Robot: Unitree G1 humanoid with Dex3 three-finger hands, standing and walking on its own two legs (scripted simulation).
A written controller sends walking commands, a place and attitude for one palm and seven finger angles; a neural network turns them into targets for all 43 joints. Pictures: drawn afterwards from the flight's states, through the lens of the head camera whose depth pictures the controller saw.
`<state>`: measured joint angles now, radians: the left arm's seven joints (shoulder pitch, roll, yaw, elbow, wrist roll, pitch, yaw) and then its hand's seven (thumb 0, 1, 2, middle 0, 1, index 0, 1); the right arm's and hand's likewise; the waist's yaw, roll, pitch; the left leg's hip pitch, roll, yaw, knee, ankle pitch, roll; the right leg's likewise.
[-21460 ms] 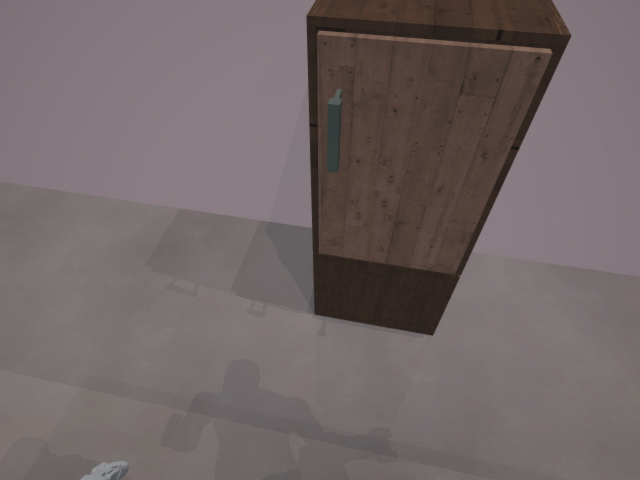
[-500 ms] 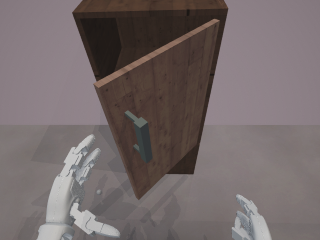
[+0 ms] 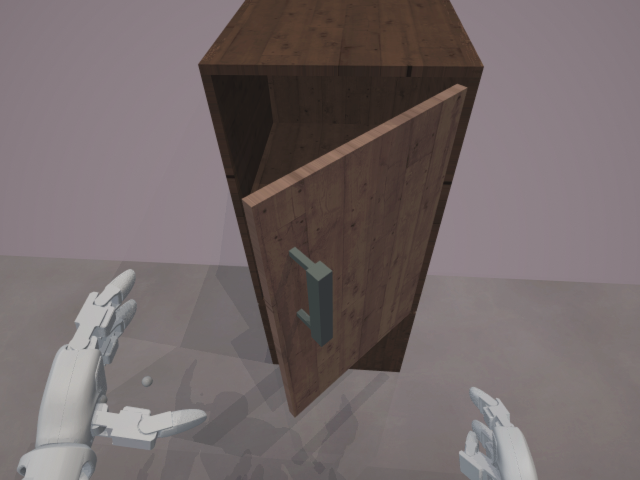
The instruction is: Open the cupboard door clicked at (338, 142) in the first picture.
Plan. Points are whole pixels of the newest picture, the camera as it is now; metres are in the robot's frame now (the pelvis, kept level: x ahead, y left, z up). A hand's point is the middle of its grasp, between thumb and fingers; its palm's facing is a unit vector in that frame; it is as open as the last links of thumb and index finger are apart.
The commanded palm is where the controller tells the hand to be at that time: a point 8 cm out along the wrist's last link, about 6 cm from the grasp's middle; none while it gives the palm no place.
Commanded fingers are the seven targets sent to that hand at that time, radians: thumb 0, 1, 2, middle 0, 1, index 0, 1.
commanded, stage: draw the hand back to the body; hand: left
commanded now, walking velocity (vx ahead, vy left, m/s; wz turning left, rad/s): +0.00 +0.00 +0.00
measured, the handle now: (310, 298) +0.34 +0.06 +0.05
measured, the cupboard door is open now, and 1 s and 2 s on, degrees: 46 46 46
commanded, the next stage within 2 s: step back with the hand held close in 0.84 s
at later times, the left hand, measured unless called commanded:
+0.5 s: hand (64, 327) +0.20 +0.26 +0.17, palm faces +0.45 -0.79 -0.42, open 8.7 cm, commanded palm +0.15 +0.30 +0.18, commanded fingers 0.00 0.90 0.90 -0.20 -0.30 -0.20 -0.30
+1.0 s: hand (80, 328) +0.20 +0.25 +0.17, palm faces +0.44 -0.80 -0.41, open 7.5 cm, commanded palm +0.15 +0.29 +0.19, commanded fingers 0.00 0.90 0.90 -0.20 -0.30 -0.20 -0.30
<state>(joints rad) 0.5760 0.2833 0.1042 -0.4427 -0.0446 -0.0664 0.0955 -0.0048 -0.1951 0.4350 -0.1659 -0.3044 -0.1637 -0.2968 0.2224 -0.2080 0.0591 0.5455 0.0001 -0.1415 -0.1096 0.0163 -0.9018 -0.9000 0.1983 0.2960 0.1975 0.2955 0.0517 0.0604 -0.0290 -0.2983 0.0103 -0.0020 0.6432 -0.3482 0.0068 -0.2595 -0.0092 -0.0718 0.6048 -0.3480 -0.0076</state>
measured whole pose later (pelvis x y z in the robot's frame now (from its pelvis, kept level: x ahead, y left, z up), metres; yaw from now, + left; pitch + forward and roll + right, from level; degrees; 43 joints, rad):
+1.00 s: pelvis +0.01 -0.01 +0.02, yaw -1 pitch -4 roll +0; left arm 0.47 0.33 0.33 -0.39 -0.06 -0.09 0.11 0.02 0.88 0.90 -0.21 -0.31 -0.21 -0.30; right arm 0.18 -0.22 0.01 0.65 -0.01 -0.10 -0.09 0.02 -0.90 -0.90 0.20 0.30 0.20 0.30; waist 0.07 0.07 0.03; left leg -0.09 0.03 0.01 0.39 -0.24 -0.01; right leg -0.06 0.01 -0.06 0.35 -0.23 -0.02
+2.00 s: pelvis -0.13 +0.02 +0.01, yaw +1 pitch +2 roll -4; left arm 0.56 0.46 0.47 -0.57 -0.05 -0.21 0.18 0.02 0.88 0.90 -0.21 -0.31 -0.21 -0.30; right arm 0.21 -0.16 0.00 0.63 -0.02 -0.12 -0.07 0.02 -0.90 -0.90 0.20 0.30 0.20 0.30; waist 0.00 0.01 0.02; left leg -0.46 0.03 -0.03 0.46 -0.05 0.04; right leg -0.33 0.09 -0.01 0.84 -0.48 0.00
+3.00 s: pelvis -0.30 +0.00 +0.01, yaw +0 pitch -2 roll +0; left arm 0.54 0.43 0.43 -0.45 -0.02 -0.22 0.16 0.02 0.88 0.90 -0.21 -0.31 -0.21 -0.30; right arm 0.26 -0.18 0.02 0.65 -0.01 -0.17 -0.07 0.02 -0.90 -0.90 0.20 0.30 0.20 0.30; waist -0.02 -0.01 -0.01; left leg -0.22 0.03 0.05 0.54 -0.29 -0.01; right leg -0.26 0.01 -0.07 0.54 -0.25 -0.04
